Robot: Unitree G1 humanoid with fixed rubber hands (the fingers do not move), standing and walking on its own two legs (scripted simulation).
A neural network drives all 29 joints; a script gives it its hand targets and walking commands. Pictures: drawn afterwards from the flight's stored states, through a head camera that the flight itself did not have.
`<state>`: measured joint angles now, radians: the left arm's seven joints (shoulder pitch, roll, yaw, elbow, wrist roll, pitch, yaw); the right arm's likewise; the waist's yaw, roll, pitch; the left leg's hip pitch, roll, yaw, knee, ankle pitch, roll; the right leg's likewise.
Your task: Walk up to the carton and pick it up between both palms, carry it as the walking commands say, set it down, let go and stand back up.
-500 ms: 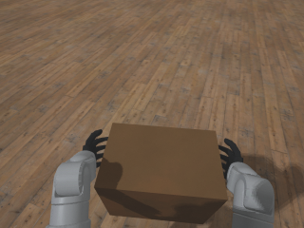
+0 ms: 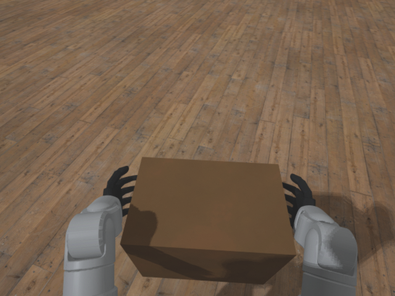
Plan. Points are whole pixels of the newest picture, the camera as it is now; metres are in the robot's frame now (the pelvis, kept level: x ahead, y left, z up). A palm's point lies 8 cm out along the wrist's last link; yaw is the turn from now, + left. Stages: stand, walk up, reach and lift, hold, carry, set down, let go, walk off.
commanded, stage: carry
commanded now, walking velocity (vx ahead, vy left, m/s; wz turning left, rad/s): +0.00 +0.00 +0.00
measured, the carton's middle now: (206, 224) +0.26 +0.00 +0.02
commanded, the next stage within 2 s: hold in 1.36 s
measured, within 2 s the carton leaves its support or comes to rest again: neither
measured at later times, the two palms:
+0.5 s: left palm (104, 198) +0.28 +0.20 +0.06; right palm (282, 207) +0.27 -0.15 +0.06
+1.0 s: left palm (103, 195) +0.30 +0.21 +0.05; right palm (273, 203) +0.29 -0.14 +0.05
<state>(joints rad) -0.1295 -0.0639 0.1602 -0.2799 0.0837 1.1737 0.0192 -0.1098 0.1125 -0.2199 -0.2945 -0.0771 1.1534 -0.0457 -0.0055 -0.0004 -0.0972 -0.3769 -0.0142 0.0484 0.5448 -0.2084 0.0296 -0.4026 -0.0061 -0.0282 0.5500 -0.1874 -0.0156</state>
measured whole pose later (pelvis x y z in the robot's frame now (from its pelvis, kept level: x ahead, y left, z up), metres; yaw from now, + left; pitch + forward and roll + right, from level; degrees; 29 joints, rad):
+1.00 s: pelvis +0.03 +0.04 +0.00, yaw -1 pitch +2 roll +0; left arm -0.12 -0.06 0.16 -0.01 0.14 0.88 -0.02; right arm -0.07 0.13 -0.22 -0.05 -0.16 0.86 -0.01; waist 0.01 -0.01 -0.12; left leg -0.32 -0.05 0.07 0.55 -0.27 0.08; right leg -0.35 -0.04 0.00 0.55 -0.24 0.04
